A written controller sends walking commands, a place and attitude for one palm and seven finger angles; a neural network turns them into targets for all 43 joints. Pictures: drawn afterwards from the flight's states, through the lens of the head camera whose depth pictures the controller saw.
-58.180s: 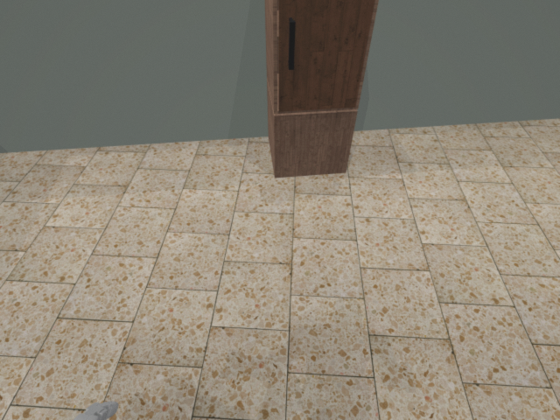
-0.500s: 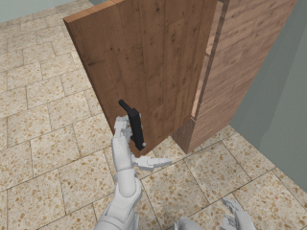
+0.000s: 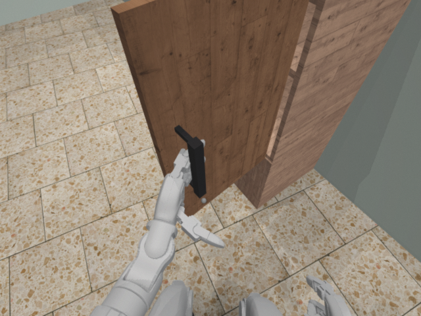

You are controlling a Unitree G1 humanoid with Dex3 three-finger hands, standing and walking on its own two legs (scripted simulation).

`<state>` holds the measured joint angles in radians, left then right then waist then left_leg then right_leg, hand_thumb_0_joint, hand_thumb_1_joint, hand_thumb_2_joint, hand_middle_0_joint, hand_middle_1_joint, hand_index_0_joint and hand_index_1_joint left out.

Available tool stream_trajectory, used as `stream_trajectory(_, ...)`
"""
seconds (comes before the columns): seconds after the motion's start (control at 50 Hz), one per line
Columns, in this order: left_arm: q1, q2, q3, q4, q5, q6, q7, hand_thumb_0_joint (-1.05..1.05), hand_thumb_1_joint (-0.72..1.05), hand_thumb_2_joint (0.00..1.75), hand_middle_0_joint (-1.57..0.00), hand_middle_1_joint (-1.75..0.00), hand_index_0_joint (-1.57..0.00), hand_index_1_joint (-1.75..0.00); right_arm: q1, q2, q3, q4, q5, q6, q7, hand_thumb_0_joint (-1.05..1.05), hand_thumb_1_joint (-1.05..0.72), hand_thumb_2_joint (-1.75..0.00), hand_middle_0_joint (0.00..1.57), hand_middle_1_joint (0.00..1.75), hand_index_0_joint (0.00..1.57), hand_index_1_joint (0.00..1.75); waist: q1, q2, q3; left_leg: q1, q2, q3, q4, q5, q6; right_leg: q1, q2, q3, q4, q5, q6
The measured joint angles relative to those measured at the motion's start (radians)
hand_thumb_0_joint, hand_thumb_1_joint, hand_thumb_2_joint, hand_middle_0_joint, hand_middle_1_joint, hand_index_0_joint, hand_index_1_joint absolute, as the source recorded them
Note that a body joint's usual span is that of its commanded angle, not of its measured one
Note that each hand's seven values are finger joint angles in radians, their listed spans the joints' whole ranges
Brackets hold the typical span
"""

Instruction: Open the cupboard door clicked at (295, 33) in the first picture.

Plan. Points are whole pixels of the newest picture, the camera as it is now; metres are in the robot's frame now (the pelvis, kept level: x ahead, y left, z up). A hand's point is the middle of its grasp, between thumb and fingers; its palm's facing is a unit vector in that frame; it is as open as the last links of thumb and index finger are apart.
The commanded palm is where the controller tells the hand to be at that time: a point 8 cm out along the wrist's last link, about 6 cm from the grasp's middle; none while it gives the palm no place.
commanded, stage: slide the hand sideways off the handle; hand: left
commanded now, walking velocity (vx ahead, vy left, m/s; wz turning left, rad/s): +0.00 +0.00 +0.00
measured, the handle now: (191, 164) +0.39 +0.05 +0.05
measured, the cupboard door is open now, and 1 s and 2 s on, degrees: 95 95 95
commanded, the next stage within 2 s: draw the hand back to the body in 1.02 s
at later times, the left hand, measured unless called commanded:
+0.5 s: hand (190, 221) +0.28 +0.05 +0.04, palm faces -0.15 -0.99 +0.01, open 16.3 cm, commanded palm +0.26 +0.10 +0.04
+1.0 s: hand (169, 246) +0.24 +0.08 +0.05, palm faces -0.13 -0.99 -0.01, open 16.3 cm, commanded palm +0.22 +0.14 +0.04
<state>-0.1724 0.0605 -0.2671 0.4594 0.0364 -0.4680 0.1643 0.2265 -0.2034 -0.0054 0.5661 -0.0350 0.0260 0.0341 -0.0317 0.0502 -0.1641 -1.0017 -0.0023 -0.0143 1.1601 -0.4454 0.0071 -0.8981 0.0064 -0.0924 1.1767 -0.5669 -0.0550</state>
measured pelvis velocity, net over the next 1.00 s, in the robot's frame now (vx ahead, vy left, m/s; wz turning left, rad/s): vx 0.02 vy -0.01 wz -0.01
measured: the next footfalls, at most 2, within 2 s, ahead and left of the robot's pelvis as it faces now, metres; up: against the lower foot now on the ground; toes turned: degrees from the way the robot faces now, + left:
none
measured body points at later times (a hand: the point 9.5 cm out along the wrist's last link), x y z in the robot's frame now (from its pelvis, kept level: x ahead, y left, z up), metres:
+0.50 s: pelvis +0.02 +0.01 +0.00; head +0.09 +0.00 +0.44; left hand +0.28 +0.10 +0.05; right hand +0.19 -0.21 -0.10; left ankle +0.06 +0.11 -0.64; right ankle +0.01 -0.09 -0.64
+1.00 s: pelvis +0.02 -0.01 -0.01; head +0.09 -0.02 +0.44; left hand +0.24 +0.13 +0.05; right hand +0.21 -0.24 -0.09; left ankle +0.06 +0.11 -0.64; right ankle +0.01 -0.09 -0.64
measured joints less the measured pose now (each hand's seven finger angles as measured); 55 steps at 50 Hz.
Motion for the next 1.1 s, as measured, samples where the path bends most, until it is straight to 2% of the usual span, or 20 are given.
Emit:
stream_trajectory(0.04,0.003,-0.004,-0.003,-0.009,-0.072,0.023,-0.061,-0.01,-0.5,0.3,-0.2,-0.36,-0.13,-0.37,0.008,-0.015,-0.003,-0.005,0.019,0.004,-0.006,0.01,-0.91,-0.9,0.2,0.29,0.2,0.3,0.002,0.011,0.011,0.018,0.001,0.003,-0.006,-0.001,0.004,0.019,0.001,0.003,-0.013,0.004,0.005)
stream_trajectory(0.1,0.033,-0.061,0.018,-0.026,-0.135,0.062,-0.068,-0.01,-0.5,0.3,-0.17,-0.33,-0.13,-0.34,0.023,-0.024,-0.003,-0.015,0.033,0.012,-0.008,0.01,-0.91,-0.9,0.2,0.29,0.2,0.3,0.005,0.009,0.013,0.048,0.003,0.018,-0.033,0.003,0.012,0.043,0.002,0.02,-0.039,0.015,0.014)
stream_trajectory(0.16,0.07,-0.095,0.029,-0.05,-0.105,0.064,-0.033,-0.01,-0.5,0.3,-0.12,-0.32,-0.15,-0.33,0.039,-0.022,-0.002,-0.036,0.026,0.015,0.003,0.01,-0.91,-0.9,0.2,0.29,0.19,0.3,0.001,-0.008,-0.001,0.052,0.003,0.032,-0.045,0.003,0.017,0.04,0.001,0.033,-0.046,0.017,0.02)
stream_trajectory(0.26,0.157,-0.086,0.006,-0.138,-0.012,0.012,-0.001,-0.01,-0.5,0.3,-0.1,-0.31,-0.16,-0.32,0.038,-0.013,-0.011,-0.072,0.01,0.025,0.033,0.01,-0.91,-0.9,0.2,0.29,0.19,0.3,-0.005,-0.026,-0.017,0.015,0.006,0.039,-0.003,-0.023,0.02,0.003,0.003,0.04,-0.005,-0.007,0.021)
stream_trajectory(0.36,0.246,-0.057,-0.018,-0.23,0.005,0.025,-0.01,-0.01,-0.5,0.3,-0.12,-0.3,-0.15,-0.3,0.011,-0.009,-0.01,-0.098,0.013,0.049,0.035,0.01,-0.91,-0.9,0.2,0.29,0.19,0.3,0.009,-0.018,-0.005,0.008,0.006,0.039,0.026,-0.044,0.023,-0.001,0.002,0.041,0.019,-0.026,0.023)
stream_trajectory(0.44,0.31,-0.035,-0.028,-0.297,-0.013,0.052,-0.019,-0.01,-0.5,0.3,-0.13,-0.3,-0.15,-0.3,-0.007,-0.002,0.001,-0.118,0.021,0.053,0.023,0.02,-0.91,-0.9,0.2,0.29,0.19,0.3,0.023,-0.005,0.004,0.02,0.003,0.038,0.021,-0.046,0.024,0.013,0.0,0.04,0.013,-0.029,0.025)
stream_trajectory(0.52,0.353,-0.03,-0.032,-0.353,-0.03,0.051,-0.033,-0.01,-0.5,0.3,-0.14,-0.3,-0.15,-0.3,-0.018,0.007,0.015,-0.132,0.026,0.039,0.009,0.01,-0.91,-0.9,0.2,0.29,0.19,0.3,0.031,0.0,0.003,0.027,-0.001,0.034,0.014,-0.046,0.022,0.021,-0.003,0.035,0.005,-0.03,0.025)
stream_trajectory(0.6,0.373,-0.035,-0.031,-0.383,-0.022,0.046,-0.055,-0.01,-0.5,0.3,-0.14,-0.3,-0.15,-0.3,-0.024,0.013,0.023,-0.144,0.026,0.029,0.004,0.01,-0.91,-0.9,0.2,0.29,0.2,0.3,0.035,-0.008,-0.003,0.021,-0.002,0.028,0.017,-0.049,0.017,0.017,-0.003,0.03,0.01,-0.036,0.02)
stream_trajectory(0.72,0.426,-0.017,-0.009,-0.414,-0.018,0.081,-0.097,-0.01,-0.5,0.3,-0.15,-0.3,-0.15,-0.3,-0.021,0.013,0.023,-0.161,0.025,0.035,-0.004,0.01,-0.91,-0.9,0.2,0.29,0.2,0.3,0.034,-0.021,-0.005,0.021,0.003,0.024,0.023,-0.057,0.007,0.015,0.002,0.026,0.019,-0.047,0.01)
stream_trajectory(0.8,0.498,0.014,0.038,-0.463,-0.053,0.081,-0.114,-0.01,-0.5,0.3,-0.15,-0.3,-0.15,-0.3,-0.009,0.01,0.017,-0.165,0.027,0.03,-0.012,0.01,-0.91,-0.9,0.2,0.29,0.2,0.3,0.032,-0.022,-0.006,0.029,0.008,0.019,0.022,-0.062,-0.001,0.023,0.008,0.022,0.017,-0.051,0.002)
stream_trajectory(0.88,0.577,0.039,0.084,-0.524,-0.092,0.041,-0.145,-0.01,-0.5,0.3,-0.15,-0.3,-0.15,-0.3,0.005,0.0,0.011,-0.158,0.029,0.012,-0.019,0.01,-0.91,-0.9,0.2,0.29,0.2,0.3,0.03,-0.016,-0.014,0.031,0.01,0.009,0.023,-0.065,-0.008,0.028,0.012,0.013,0.015,-0.055,-0.003)
stream_trajectory(0.96,0.617,0.056,0.103,-0.548,-0.112,0.009,-0.201,-0.01,-0.5,0.3,-0.15,-0.3,-0.15,-0.3,0.008,-0.015,0.006,-0.155,0.031,-0.004,-0.025,0.02,-0.91,-0.9,0.2,0.29,0.2,0.3,0.027,-0.009,-0.018,0.014,0.01,-0.001,0.037,-0.067,-0.013,0.016,0.012,0.003,0.028,-0.06,-0.008)
stream_trajectory(1.04,0.626,0.07,0.117,-0.543,-0.129,0.017,-0.255,-0.01,-0.5,0.3,-0.15,-0.3,-0.15,-0.3,0.003,-0.021,0.0,-0.154,0.033,-0.014,-0.036,0.02,-0.91,-0.9,0.2,0.29,0.2,0.3,0.024,-0.009,-0.015,-0.009,0.014,-0.002,0.059,-0.069,-0.016,-0.009,0.015,0.002,0.051,-0.064,-0.011)
stream_trajectory(1.1,0.622,0.081,0.131,-0.545,-0.145,0.025,-0.265,-0.01,-0.5,0.3,-0.15,-0.3,-0.15,-0.3,0.002,-0.02,-0.003,-0.152,0.035,-0.025,-0.044,0.02,-0.91,-0.9,0.2,0.29,0.2,0.3,0.023,-0.01,-0.014,-0.024,0.016,-0.004,0.074,-0.072,-0.017,-0.023,0.017,0.0,0.066,-0.066,-0.012)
